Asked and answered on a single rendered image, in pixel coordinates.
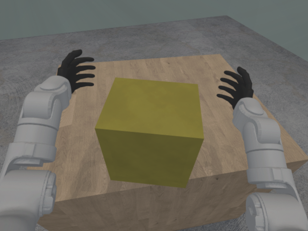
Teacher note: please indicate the right robot hand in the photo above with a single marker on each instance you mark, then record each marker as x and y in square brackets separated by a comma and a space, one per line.
[243, 87]

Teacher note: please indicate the robot right forearm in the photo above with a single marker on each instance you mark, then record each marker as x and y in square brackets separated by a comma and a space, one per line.
[263, 147]

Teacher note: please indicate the left robot hand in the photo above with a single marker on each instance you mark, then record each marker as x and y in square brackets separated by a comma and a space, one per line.
[69, 69]

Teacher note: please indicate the right robot upper arm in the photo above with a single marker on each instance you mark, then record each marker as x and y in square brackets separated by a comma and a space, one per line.
[274, 212]

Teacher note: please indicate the carton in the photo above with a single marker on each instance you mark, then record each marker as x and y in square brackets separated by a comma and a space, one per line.
[150, 131]

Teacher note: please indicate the robot left forearm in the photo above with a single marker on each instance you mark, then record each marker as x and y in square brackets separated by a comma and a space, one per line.
[34, 142]

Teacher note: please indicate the pedestal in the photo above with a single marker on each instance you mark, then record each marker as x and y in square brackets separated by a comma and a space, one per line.
[217, 189]

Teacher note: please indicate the left robot upper arm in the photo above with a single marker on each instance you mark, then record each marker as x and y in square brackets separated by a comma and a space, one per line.
[25, 196]

